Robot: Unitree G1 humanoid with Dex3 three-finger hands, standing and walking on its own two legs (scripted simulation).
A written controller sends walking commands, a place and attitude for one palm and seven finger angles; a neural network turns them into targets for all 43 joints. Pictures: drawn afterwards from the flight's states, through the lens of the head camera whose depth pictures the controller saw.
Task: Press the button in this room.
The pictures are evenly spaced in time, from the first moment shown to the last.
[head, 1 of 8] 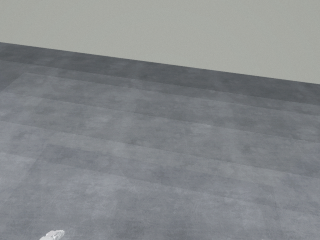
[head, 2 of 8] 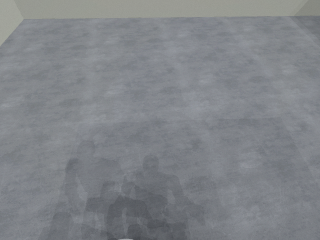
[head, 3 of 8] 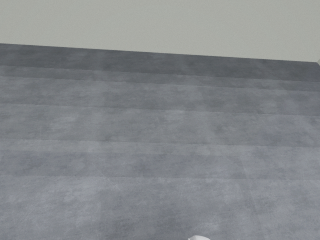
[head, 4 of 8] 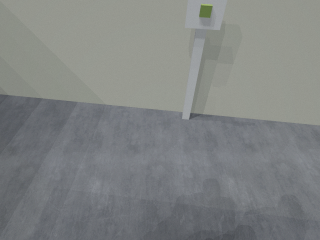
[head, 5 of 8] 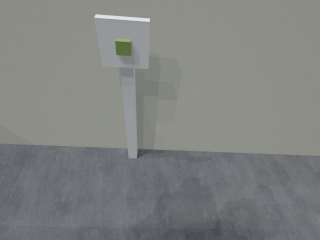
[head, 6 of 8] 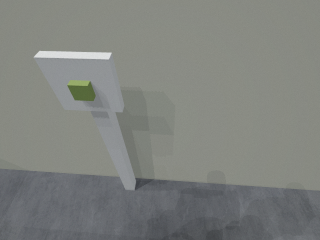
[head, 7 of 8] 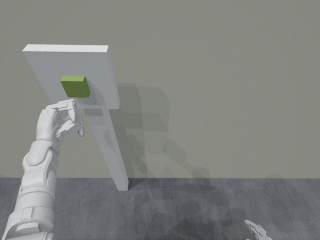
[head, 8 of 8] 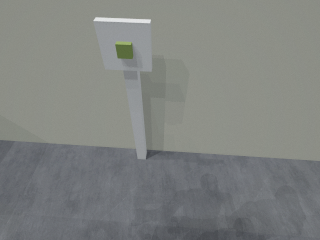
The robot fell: no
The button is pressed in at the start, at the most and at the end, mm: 0 13 0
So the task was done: yes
